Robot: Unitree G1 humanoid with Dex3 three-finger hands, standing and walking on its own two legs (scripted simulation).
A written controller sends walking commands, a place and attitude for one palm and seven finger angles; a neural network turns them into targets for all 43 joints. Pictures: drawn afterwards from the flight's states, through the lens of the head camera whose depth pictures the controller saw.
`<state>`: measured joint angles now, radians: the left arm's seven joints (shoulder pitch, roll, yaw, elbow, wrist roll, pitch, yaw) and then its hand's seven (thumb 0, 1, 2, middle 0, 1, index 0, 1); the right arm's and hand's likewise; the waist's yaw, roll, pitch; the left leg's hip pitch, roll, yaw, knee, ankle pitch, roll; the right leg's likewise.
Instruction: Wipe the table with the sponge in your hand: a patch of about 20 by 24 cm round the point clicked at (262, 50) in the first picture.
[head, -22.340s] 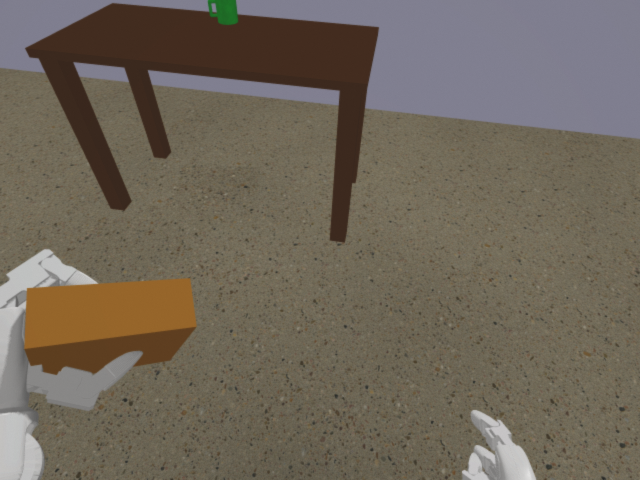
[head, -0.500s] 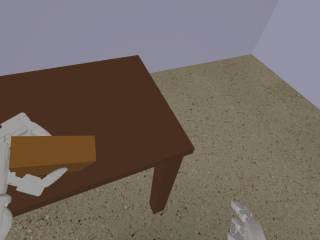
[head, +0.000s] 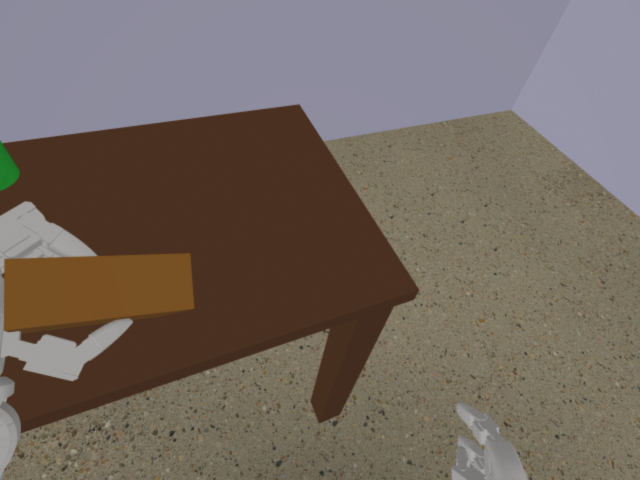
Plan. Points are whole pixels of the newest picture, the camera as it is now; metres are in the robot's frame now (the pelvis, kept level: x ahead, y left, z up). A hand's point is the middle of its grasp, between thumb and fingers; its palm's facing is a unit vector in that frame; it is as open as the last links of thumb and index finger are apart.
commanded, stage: come to a stop and stand still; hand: left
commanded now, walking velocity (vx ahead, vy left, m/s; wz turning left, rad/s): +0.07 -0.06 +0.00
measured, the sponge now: (125, 293) +0.24 +0.22 +0.15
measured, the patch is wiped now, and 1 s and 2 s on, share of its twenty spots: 0.00 0.00 0.00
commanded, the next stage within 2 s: look again from close up in 0.76 s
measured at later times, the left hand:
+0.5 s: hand (116, 351) +0.18 +0.20 +0.17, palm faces +0.32 -0.87 -0.38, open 9.1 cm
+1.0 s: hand (119, 313) +0.21 +0.21 +0.16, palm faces +0.38 -0.85 -0.36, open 9.1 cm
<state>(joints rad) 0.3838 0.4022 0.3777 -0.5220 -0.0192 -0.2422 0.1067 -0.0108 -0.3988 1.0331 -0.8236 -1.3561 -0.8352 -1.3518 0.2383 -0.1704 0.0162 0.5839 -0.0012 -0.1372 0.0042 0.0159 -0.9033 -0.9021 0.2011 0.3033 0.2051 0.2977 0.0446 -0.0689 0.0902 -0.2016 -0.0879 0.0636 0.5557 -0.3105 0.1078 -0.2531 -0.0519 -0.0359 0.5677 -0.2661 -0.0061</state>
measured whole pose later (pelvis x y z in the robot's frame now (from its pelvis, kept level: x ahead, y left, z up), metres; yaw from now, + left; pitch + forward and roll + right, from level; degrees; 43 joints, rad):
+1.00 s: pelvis -0.01 -0.04 +0.01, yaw +0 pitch +0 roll -1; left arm 0.40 0.37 0.35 -0.40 -0.02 -0.23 0.09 -0.01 -0.39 1.04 -0.81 -1.37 -0.82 -1.37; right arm 0.24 -0.19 0.03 0.61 0.00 -0.17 -0.02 0.02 -0.90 -0.90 0.20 0.30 0.21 0.30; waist 0.02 -0.05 0.04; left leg -0.22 -0.03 0.02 0.47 -0.25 0.05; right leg -0.23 0.04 -0.03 0.40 -0.17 -0.02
